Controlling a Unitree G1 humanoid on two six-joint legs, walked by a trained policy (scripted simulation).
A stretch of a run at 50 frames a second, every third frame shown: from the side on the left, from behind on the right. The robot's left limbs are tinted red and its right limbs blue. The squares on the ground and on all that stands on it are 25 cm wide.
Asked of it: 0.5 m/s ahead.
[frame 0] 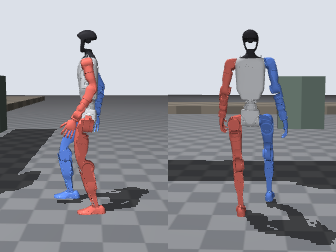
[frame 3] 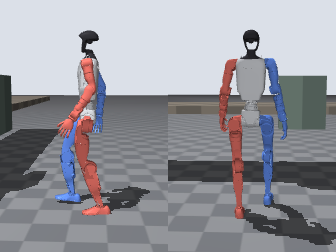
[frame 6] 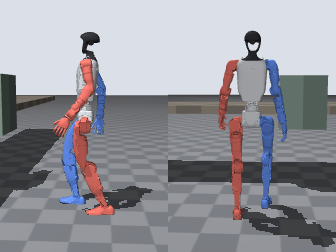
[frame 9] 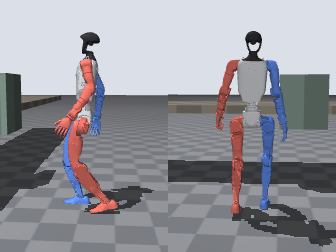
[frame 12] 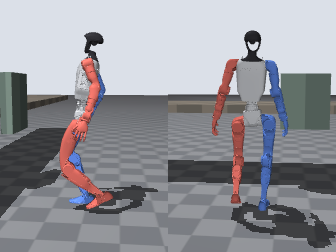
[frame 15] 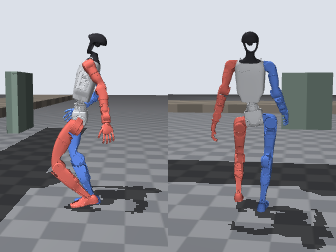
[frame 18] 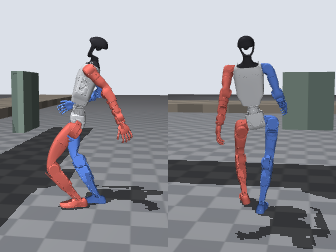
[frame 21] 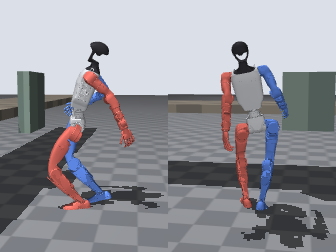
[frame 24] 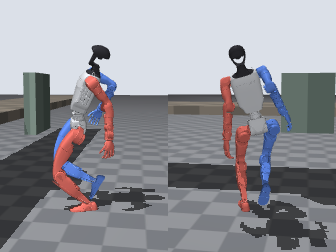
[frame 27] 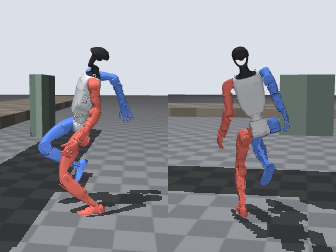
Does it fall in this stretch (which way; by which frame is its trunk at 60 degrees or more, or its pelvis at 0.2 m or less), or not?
no
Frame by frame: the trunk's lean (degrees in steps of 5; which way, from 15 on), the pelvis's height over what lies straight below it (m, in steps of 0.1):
0: 0, 0.8
3: 0, 0.8
6: 5, 0.8
9: 5, 0.8
12: 10, 0.8
15: 15 backward, 0.7
18: 20 backward, 0.7
21: 25 backward and to its left, 0.7
24: 25 backward and to its left, 0.7
27: 25 backward and to its left, 0.7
